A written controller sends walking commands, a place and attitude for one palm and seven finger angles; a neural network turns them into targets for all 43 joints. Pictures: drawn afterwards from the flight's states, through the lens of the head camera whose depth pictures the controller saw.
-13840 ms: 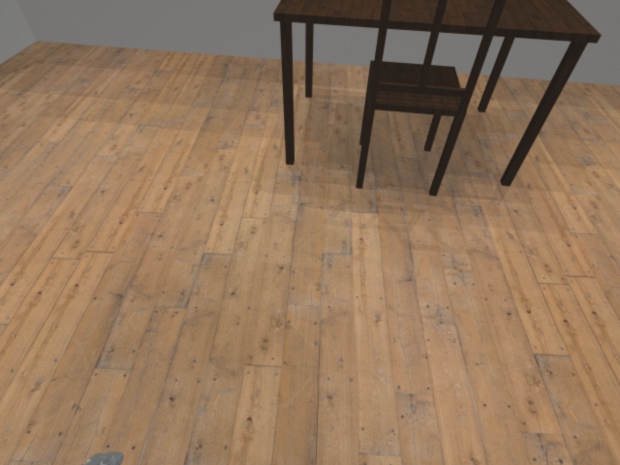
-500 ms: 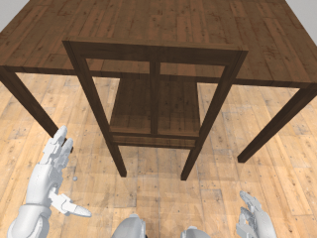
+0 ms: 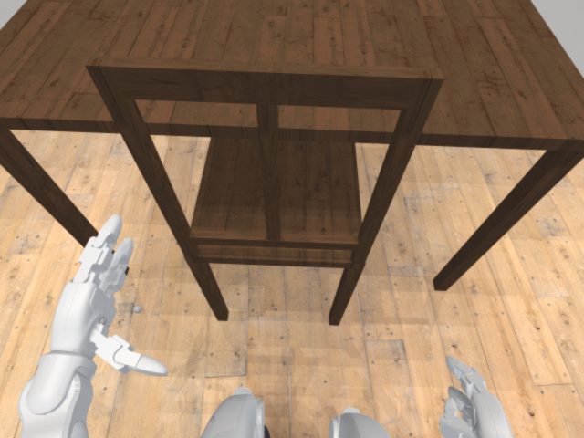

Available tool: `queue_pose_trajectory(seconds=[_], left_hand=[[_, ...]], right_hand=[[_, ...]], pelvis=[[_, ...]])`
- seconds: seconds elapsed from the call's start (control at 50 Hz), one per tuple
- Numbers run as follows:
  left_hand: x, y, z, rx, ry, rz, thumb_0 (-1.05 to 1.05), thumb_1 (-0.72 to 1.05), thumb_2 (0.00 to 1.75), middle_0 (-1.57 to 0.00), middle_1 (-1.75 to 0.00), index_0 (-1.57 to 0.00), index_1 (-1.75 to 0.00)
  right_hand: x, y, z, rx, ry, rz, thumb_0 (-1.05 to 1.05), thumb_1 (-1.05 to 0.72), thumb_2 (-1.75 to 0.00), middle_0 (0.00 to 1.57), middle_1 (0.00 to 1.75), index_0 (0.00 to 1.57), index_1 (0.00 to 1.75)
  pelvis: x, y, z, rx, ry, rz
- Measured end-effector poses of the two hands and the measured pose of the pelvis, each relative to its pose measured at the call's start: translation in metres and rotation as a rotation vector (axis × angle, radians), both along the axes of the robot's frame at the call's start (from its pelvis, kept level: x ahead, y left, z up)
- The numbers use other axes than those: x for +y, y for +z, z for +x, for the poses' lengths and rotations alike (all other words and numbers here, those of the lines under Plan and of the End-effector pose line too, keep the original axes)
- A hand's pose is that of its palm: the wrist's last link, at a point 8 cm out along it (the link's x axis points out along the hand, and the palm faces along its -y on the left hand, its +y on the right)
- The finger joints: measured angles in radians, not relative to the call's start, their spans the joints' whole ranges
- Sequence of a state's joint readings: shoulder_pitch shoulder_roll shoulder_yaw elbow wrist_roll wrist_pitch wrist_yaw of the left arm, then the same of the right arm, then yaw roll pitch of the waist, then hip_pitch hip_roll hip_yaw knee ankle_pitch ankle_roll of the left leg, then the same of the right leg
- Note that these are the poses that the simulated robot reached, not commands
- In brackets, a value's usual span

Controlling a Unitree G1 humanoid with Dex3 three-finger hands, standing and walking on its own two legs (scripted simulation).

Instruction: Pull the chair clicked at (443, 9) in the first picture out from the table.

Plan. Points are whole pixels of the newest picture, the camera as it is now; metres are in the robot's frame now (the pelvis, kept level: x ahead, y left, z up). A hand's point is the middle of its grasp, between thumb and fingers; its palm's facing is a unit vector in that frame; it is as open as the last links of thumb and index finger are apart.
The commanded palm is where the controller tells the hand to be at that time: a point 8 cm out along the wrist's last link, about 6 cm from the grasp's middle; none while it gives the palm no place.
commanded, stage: aim the fingers beside a spindle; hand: left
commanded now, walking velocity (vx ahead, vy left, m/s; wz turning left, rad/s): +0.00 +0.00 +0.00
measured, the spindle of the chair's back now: (271, 184) +0.48 +0.06 +0.02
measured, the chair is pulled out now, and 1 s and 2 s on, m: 0.00 0.00 0.00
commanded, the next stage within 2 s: push the fingers through the gap in 1.62 s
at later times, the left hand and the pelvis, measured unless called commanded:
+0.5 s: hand (143, 287) +0.30 +0.22 +0.01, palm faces +0.00 -1.00 -0.07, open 16.9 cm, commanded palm +0.29 +0.27 +0.01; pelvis +0.00 +0.00 -0.01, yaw -1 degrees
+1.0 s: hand (151, 267) +0.35 +0.22 -0.01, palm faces -0.02 -1.00 -0.06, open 16.9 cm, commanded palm +0.33 +0.27 -0.01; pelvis +0.00 +0.02 -0.03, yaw -1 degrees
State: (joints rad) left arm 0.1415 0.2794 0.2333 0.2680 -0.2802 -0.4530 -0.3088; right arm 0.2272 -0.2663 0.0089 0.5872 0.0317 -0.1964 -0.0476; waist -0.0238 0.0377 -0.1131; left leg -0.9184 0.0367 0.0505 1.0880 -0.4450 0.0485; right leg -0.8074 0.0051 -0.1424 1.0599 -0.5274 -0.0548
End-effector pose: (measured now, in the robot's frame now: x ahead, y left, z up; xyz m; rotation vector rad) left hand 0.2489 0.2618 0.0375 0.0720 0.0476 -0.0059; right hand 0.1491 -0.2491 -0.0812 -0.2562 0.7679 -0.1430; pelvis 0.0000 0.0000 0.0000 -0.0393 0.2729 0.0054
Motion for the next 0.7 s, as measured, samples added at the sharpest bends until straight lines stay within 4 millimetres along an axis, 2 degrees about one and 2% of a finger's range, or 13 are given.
queue_pose_trajectory(seconds=[0.34,0.7], left_hand=[[0.005,-0.014,0.025,0.002,0.000,0.004,-0.01,-0.50,0.30,-0.06,-0.08,-0.06,-0.08],[0.013,-0.032,0.052,-0.001,-0.002,-0.006,-0.01,-0.50,0.30,-0.06,-0.08,-0.06,-0.08]], right_hand=[[-0.007,-0.015,-0.015,0.065,-0.020,-0.004,0.01,-0.90,-0.90,0.20,0.30,0.20,0.30],[0.000,-0.026,-0.019,0.104,-0.012,-0.022,0.01,-0.90,-0.90,0.20,0.30,0.20,0.30]], pelvis=[[-0.002,-0.008,0.000,0.032,-0.008,0.000],[0.007,-0.018,-0.003,0.067,-0.011,-0.012]])
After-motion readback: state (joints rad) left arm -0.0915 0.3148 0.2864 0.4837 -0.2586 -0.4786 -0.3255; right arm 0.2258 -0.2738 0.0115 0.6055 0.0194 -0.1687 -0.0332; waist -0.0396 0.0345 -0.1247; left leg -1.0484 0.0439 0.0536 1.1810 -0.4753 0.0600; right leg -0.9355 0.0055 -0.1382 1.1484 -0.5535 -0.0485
